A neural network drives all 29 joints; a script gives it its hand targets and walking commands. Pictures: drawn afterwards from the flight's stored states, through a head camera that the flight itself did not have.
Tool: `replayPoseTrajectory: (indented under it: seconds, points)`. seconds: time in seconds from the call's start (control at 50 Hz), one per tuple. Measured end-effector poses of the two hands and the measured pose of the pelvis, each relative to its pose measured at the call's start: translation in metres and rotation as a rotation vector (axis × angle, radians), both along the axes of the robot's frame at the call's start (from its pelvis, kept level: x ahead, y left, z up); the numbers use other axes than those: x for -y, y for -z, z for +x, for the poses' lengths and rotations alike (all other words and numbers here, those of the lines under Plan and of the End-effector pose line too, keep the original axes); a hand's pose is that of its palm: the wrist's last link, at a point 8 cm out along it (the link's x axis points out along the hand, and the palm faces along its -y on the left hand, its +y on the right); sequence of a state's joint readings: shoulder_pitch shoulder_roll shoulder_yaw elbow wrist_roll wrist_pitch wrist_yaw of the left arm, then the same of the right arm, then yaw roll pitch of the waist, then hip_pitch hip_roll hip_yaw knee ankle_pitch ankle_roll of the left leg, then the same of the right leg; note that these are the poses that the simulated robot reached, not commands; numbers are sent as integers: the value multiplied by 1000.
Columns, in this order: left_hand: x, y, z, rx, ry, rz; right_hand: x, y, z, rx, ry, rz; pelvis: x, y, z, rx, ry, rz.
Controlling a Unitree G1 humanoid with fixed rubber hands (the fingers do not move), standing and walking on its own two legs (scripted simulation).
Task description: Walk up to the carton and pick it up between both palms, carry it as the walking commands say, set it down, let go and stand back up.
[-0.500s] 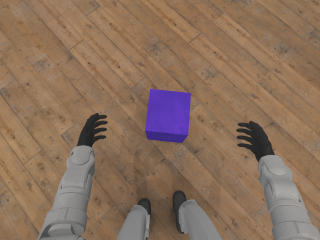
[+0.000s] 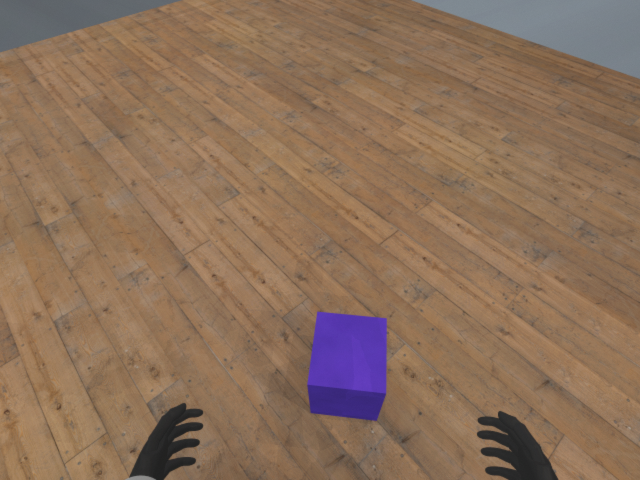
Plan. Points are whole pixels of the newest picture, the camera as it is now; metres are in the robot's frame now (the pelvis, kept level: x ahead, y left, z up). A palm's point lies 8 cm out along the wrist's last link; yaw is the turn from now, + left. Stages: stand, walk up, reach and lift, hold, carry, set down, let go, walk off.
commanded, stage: let go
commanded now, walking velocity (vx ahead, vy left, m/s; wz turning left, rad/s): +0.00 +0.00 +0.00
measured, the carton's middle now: (347, 367) +0.52 -0.05 -0.65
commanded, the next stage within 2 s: stand in 0.36 s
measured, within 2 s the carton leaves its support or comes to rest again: neither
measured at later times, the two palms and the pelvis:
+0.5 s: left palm out of the picture +0.14 +0.27 -0.08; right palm out of the picture +0.14 -0.26 -0.08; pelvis +0.00 +0.00 -0.01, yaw +0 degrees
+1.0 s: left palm out of the picture +0.12 +0.28 -0.09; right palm out of the picture +0.15 -0.30 -0.10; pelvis +0.02 -0.02 +0.00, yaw +2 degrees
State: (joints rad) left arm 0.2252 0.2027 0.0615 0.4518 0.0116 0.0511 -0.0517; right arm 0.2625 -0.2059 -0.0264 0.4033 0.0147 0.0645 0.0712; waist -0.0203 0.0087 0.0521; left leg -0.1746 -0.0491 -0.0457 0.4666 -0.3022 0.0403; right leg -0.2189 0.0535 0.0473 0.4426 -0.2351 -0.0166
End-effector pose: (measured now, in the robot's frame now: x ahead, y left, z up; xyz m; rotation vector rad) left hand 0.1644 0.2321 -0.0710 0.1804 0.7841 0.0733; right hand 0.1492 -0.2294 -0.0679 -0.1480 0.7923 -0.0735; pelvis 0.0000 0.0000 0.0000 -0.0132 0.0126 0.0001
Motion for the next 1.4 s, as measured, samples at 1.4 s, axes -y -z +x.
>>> replayPoseTrajectory:
  seconds: [1.4]
  points:
    - [-55, 20, -70, -284, -135, 207, 86, 30, -31, -253, 11, -238, 20, -5, 7, 44, -28, 11]
